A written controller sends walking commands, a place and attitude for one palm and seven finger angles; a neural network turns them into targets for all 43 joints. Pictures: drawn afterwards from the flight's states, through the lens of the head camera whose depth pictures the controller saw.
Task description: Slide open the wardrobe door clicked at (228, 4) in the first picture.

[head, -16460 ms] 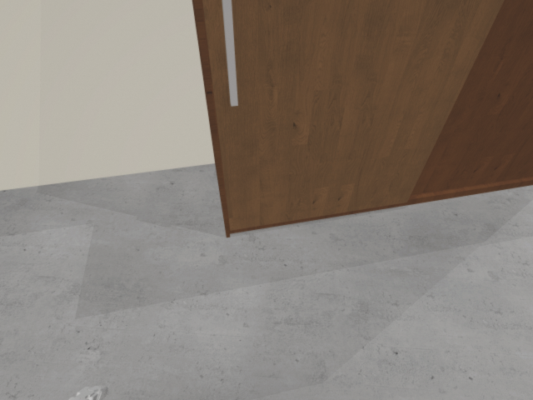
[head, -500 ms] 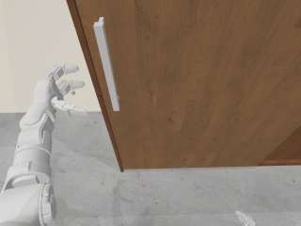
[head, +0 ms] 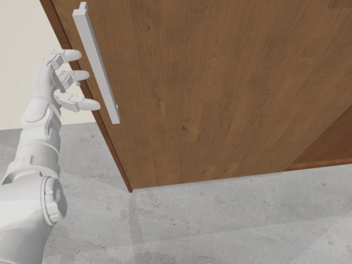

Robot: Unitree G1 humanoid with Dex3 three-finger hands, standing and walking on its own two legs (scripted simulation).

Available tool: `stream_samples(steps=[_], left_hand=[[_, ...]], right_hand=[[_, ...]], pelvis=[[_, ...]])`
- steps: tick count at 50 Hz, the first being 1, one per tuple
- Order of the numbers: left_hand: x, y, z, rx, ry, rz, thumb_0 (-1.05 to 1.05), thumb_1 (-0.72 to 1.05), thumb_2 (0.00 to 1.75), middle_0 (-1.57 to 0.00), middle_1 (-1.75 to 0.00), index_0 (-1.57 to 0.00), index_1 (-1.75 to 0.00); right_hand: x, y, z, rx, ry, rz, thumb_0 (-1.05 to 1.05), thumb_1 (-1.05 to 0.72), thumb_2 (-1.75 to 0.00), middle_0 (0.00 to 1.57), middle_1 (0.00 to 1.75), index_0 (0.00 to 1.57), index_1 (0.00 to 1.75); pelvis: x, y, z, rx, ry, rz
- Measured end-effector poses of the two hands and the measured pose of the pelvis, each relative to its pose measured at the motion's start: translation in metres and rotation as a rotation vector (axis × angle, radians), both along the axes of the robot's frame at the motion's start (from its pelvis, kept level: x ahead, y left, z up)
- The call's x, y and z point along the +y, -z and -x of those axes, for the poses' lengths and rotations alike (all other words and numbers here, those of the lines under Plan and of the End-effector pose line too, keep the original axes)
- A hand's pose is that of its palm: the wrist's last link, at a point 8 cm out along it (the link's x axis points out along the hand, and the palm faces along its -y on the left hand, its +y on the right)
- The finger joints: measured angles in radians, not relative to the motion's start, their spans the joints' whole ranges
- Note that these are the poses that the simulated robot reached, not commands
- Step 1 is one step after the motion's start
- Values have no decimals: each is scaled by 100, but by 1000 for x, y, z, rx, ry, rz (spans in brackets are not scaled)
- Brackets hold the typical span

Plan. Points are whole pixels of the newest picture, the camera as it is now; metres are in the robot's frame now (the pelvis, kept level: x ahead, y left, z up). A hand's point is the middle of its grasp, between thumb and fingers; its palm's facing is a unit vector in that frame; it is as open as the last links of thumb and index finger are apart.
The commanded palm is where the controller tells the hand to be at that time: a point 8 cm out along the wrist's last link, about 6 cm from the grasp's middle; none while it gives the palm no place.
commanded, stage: move the hooked fingers beside the handle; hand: left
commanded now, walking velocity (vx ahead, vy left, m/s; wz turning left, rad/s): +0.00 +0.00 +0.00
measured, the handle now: (103, 74) +0.53 +0.16 +0.13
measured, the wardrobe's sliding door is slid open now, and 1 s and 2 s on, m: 0.00 0.00 0.00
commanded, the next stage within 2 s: feel for the door with the fingertips in 0.70 s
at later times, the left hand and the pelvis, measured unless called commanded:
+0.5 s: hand (76, 89) +0.45 +0.20 +0.15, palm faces +0.08 -1.00 +0.01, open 14.0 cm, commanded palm +0.43 +0.25 +0.14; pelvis -0.01 +0.00 +0.00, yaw +1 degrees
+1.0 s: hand (76, 90) +0.46 +0.21 +0.14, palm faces +0.07 -1.00 +0.02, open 14.0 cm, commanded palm +0.43 +0.25 +0.14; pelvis +0.00 +0.00 +0.00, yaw +1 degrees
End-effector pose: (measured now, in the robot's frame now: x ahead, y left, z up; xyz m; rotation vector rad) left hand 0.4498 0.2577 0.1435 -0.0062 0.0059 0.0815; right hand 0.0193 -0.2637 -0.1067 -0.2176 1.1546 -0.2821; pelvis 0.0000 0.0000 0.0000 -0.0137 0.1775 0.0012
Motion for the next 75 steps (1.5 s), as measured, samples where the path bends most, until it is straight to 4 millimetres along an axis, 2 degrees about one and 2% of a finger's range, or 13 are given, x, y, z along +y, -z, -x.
stream_samples(steps=[7,15,20,24,29,35,43,49,61,67,75], left_hand=[[9,4,13,-8,-18,-8,-1,-50,30,-31,-120,-31,-121],[11,0,28,-17,-10,-5,-1,-50,30,-30,-120,-30,-120],[5,0,26,2,-1,-12,-1,-50,30,-30,-120,-30,-120],[-2,-3,23,-23,3,0,-1,-50,30,-30,-120,-30,-120],[-4,-2,18,-12,-4,-2,-1,-50,30,-30,-120,-30,-120],[3,3,18,-3,-23,-8,-1,-50,30,-30,-120,-30,-120],[11,0,19,-17,-13,-7,-1,-50,30,-30,-120,-30,-120],[3,4,17,-5,11,9,-1,-50,30,-29,-120,-29,-120],[-25,10,12,8,6,15,-1,-50,30,-30,-120,-30,-120],[-19,4,5,-19,-32,-2,-1,-50,30,-30,-120,-30,-120],[-11,-2,-1,-7,-9,0,-1,-50,30,-31,-121,-31,-121]], right_hand=[[0,0,1,-2,21,-13,0,-90,-90,20,30,20,30],[0,-3,-27,-69,-25,-5,0,-90,-90,20,30,20,30],[1,-5,-44,-116,-62,1,0,-90,-90,20,30,20,30],[3,-6,-50,-135,-77,-1,0,-90,-90,20,30,20,30],[4,-5,-46,-131,-67,-9,0,-90,-90,20,30,20,30],[4,-1,-29,-85,-40,-15,0,-90,-90,20,30,20,30],[1,0,-12,-25,-18,-6,0,-90,-90,20,30,20,30],[-1,-2,-14,-27,-21,7,0,-90,-90,20,30,20,30],[9,-2,-37,-98,-42,-22,0,-90,-90,20,30,20,30],[12,0,-37,-97,-43,-30,0,-90,-90,20,30,20,30],[7,3,-21,-31,-30,-22,0,-90,-90,20,30,20,30]], pelvis=[[-1,-1,-4,-7,12,1],[-2,-1,0,-30,-9,5],[-2,0,5,-29,-22,5],[-1,1,7,-23,-20,3],[-2,2,7,-19,-15,1],[-2,2,5,-14,-4,0],[-2,1,3,-17,-9,5],[0,1,2,-12,-12,7],[2,2,1,-16,-9,5],[1,2,2,-9,-5,3],[0,3,0,2,-12,6]])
